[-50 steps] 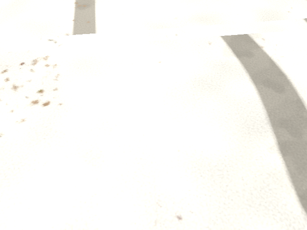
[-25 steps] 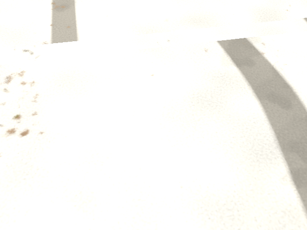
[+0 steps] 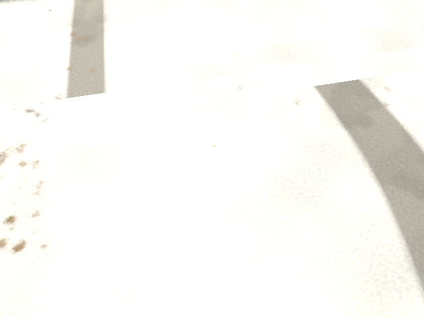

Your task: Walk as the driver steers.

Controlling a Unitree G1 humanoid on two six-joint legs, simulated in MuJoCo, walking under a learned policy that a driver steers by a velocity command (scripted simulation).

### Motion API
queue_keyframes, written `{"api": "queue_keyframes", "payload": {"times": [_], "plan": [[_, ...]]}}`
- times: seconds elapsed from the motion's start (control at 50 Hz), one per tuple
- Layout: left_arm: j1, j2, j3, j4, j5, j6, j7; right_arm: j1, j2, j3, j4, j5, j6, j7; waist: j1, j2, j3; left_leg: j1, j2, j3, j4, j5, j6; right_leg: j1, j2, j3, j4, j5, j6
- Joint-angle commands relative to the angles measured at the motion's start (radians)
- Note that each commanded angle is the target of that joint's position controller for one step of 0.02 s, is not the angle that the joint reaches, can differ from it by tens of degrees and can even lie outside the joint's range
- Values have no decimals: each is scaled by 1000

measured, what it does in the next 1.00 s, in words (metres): walks ahead: left foot, then right foot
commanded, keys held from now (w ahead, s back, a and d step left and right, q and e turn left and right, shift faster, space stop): w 0.38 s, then no key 0.40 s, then w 0.06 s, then no key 0.16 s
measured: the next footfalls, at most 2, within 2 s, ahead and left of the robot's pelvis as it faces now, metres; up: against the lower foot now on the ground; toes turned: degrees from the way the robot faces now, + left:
left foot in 0.38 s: +0.39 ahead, +0.15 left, +0.00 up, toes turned +3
right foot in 0.80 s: +0.47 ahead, -0.08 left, +0.00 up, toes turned +0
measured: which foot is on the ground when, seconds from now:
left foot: up 0.00-0.36, down 0.38-1.00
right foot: down 0.00-0.40, up 0.42-0.78, down 0.80-1.00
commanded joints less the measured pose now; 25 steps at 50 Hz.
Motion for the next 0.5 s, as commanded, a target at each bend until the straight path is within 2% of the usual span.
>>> {"api": "queue_keyframes", "payload": {"times": [0.02, 0.08, 0.16, 0.24, 0.3, 0.32, 0.34, 0.36, 0.38, 0.4, 0.42, 0.44, 0.46, 0.48, 0.5], "plan": [[13, 99, 16, -29, 2, -21, 0, 6, -42, -17, -63, -8, 8, -9, -24, -111, -44, -152, 77, -44, -59, 95, -4, 137, -262, 268, -256, 149, -170], [67, 133, 22, -5, -1, -20, 18, -88, -38, -15, -98, -19, 12, -7, -12, -88, -15, -206, 74, -37, -229, 239, -27, 153, -251, 204, -273, 262, -165], [126, 144, 21, 19, -11, -16, 26, -219, -16, -2, -134, -12, 13, 8, 24, -96, 12, -149, 39, -7, -457, 403, -29, 161, -217, 128, -283, 252, -132], [200, 154, 26, 58, -20, -6, 27, -336, -21, 9, -172, -2, 12, 27, 66, -93, 58, -165, 16, 5, -577, 384, -20, 270, -253, 131, -257, 205, -131], [215, 169, 34, 76, -22, 7, 32, -366, -38, 11, -195, 0, 1, 45, 58, -107, 67, -146, 1, 13, -633, 282, 13, 354, -294, 144, -194, 277, -118], [204, 177, 38, 77, -23, 12, 34, -338, -52, 6, -192, 1, -3, 48, 37, -118, 51, -87, -14, 24, -650, 247, 27, 364, -297, 141, -160, 352, -108], [180, 187, 40, 72, -25, 16, 35, -274, -75, -5, -175, -2, -6, 48, -3, -129, 11, 24, -46, 51, -669, 229, 44, 361, -285, 126, -91, 503, -95], [160, 175, 36, 68, -27, 20, 35, -137, -108, -25, -130, -8, -6, 45, -70, -119, -65, 215, -79, 77, -690, 246, 69, 329, -241, 89, 54, 637, -73], [144, 149, 25, 48, -17, 19, 35, 61, -171, -50, -78, -18, -7, 37, -141, -70, -197, 528, 10, -23, -639, 313, 120, 157, -188, 48, 303, 534, -40], [244, 49, -7, 33, -8, 1, 28, 179, -272, -71, -58, -35, -2, 30, -121, 161, -350, 924, 277, -450, -690, 311, 281, -249, -17, 1, 720, 88, 48], [245, 73, -4, 53, -13, -24, 20, 182, -203, -45, -60, -29, 4, 30, -119, 216, -430, 951, 341, -675, -812, 416, 324, -361, 29, 148, 881, -418, 54], [174, 142, 18, 38, -37, -34, 18, 86, -153, -28, -79, -26, 5, 27, -105, 156, -300, 827, 308, -514, -801, 514, 278, -426, -26, 171, 959, -394, 48], [116, 143, 17, 26, -41, -32, 24, -8, -115, -15, -102, -26, 4, 25, -72, 80, -206, 667, 269, -355, -801, 647, 247, -411, -78, 138, 932, -326, 48], [82, 133, 23, 21, -28, -21, 34, -70, -79, -4, -105, -27, 1, 30, -39, 17, -133, 518, 221, -250, -826, 720, 219, -371, -111, 115, 862, -278, 52], [90, 124, 30, 21, -20, -4, 44, -96, -56, 4, -101, -31, -3, 33, -3, 27, -106, 417, 188, -187, -854, 742, 193, -303, -138, 115, 798, -247, 50]]}}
